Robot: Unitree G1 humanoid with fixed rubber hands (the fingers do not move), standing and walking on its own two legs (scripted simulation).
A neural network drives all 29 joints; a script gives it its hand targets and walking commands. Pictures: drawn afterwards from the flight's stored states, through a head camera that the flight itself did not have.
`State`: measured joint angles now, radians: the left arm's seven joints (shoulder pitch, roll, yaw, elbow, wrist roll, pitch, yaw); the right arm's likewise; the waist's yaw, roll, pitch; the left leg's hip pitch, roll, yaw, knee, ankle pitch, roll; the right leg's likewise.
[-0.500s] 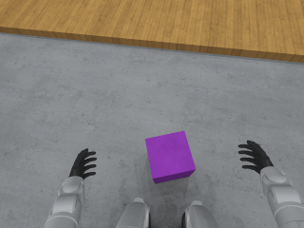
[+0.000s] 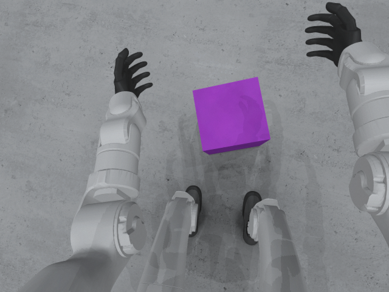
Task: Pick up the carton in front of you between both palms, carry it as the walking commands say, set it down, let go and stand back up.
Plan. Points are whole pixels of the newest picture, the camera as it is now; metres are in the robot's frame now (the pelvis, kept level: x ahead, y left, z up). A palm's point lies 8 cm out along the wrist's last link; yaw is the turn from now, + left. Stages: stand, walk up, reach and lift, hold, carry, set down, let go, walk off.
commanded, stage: reach and lift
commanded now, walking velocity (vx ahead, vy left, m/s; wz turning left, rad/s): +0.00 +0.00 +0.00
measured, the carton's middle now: (229, 121) +0.50 +0.01 -0.52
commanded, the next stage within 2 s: none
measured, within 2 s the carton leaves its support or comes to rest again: leaves its support in 1.76 s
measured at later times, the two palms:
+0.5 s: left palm (160, 117) +0.46 +0.20 -0.30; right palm (300, 97) +0.53 -0.18 -0.31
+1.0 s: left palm (170, 120) +0.48 +0.21 -0.44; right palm (280, 109) +0.53 -0.16 -0.46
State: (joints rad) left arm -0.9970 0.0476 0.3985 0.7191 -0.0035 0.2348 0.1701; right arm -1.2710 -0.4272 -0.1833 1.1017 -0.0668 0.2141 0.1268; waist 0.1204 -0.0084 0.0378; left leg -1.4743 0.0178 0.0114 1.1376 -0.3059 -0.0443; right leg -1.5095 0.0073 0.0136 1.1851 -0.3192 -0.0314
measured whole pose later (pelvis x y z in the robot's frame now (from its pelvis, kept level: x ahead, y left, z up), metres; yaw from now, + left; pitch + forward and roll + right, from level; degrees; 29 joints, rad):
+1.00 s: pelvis -0.03 +0.01 -0.27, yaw +4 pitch +38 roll +5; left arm -1.39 0.23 0.14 1.12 -0.31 0.02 0.19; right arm -1.53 -0.53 0.09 1.28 0.21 0.02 -0.01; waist 0.08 0.08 0.36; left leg -2.27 -0.05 0.02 2.11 -0.50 -0.06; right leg -2.31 -0.03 0.05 2.17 -0.53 -0.02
